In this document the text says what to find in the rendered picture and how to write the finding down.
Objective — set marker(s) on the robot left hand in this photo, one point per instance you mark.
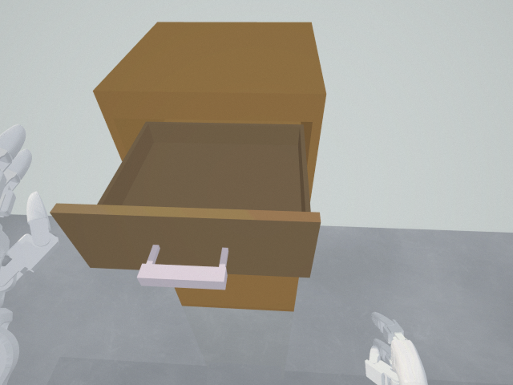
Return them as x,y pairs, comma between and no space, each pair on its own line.
29,252

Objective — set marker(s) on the robot left forearm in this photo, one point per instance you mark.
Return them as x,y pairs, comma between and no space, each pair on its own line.
9,348

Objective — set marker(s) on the cabinet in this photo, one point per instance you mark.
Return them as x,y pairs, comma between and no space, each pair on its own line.
221,72

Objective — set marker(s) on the drawer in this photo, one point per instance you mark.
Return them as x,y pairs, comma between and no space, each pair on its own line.
195,188

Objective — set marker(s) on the handle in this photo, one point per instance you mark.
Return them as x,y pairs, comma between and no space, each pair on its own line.
183,276

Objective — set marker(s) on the robot right hand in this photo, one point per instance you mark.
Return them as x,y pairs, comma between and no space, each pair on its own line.
402,362

